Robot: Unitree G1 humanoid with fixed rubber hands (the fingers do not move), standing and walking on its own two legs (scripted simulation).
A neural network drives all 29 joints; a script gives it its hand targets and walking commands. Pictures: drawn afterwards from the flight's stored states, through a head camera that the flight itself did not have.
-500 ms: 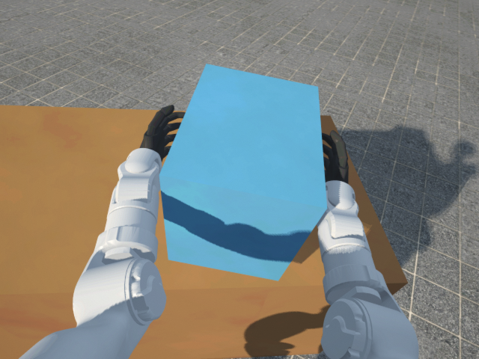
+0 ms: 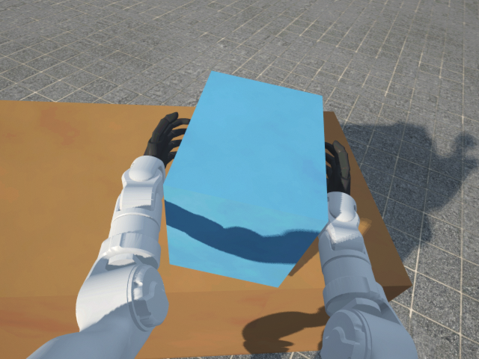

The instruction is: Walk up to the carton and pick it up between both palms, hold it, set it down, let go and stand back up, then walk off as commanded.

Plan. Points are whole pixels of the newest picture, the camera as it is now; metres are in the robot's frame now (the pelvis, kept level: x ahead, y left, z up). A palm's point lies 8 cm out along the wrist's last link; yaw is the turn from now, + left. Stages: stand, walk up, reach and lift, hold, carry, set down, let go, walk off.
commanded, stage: set down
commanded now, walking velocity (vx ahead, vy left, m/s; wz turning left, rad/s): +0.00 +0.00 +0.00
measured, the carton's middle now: (245, 180) +0.43 -0.02 +0.05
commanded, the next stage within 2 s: none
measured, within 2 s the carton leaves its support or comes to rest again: rests again in 0.72 s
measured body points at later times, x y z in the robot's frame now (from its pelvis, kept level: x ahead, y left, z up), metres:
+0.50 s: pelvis +0.00 +0.00 +0.00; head +0.04 +0.04 +0.45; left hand +0.45 +0.13 +0.09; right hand +0.38 -0.18 +0.08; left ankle +0.01 +0.11 -0.75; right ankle -0.05 -0.11 -0.75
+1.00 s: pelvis +0.01 +0.00 +0.00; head +0.05 +0.04 +0.45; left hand +0.45 +0.14 +0.07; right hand +0.38 -0.17 +0.07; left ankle +0.01 +0.11 -0.75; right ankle -0.05 -0.11 -0.75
